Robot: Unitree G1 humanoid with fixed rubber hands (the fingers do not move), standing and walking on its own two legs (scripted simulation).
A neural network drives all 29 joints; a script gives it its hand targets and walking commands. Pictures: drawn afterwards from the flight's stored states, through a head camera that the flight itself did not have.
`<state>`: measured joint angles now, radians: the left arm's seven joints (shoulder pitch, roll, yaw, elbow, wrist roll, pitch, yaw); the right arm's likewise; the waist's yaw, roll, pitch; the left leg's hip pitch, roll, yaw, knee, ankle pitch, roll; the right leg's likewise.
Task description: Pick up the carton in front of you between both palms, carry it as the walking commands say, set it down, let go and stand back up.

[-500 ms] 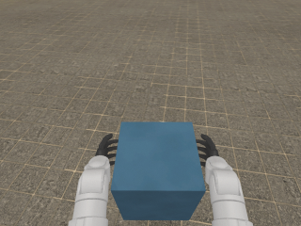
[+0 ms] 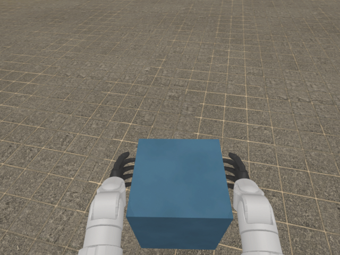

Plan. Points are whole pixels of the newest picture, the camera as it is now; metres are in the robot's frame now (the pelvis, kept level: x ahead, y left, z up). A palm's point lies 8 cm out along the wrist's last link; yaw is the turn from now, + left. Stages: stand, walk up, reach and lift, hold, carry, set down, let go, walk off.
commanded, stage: hold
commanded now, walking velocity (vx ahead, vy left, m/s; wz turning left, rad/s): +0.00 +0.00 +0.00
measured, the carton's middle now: (178, 196) +0.29 +0.01 -0.05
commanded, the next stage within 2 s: set down in 0.72 s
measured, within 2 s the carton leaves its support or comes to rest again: neither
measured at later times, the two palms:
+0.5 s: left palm (118, 185) +0.26 +0.15 +0.05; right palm (244, 177) +0.29 -0.15 +0.04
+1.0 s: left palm (122, 175) +0.30 +0.15 +0.03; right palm (237, 168) +0.33 -0.15 +0.02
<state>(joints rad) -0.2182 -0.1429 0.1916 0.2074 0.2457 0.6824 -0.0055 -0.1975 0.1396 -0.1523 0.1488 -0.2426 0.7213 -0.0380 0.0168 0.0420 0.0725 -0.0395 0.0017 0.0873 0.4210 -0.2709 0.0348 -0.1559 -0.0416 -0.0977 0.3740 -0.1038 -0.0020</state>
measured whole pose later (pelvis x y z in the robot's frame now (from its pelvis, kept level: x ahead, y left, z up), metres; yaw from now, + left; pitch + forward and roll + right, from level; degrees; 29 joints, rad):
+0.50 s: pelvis -0.01 -0.03 +0.00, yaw +5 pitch -9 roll +0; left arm -0.30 -0.16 0.27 0.32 0.29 0.67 -0.02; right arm -0.29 0.16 -0.23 0.26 -0.29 0.72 -0.02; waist 0.00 0.04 0.07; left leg -0.03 0.00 -0.02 0.45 -0.26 0.01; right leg -0.12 0.00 -0.06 0.41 -0.13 -0.02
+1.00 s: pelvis +0.00 -0.02 -0.01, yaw +6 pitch -5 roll +0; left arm -0.45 -0.21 0.44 0.46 0.37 0.58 -0.03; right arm -0.45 0.19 -0.42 0.42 -0.38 0.61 0.04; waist -0.02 0.05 0.08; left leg -0.13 -0.01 -0.03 0.52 -0.30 0.01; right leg -0.21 0.00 -0.07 0.48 -0.18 -0.02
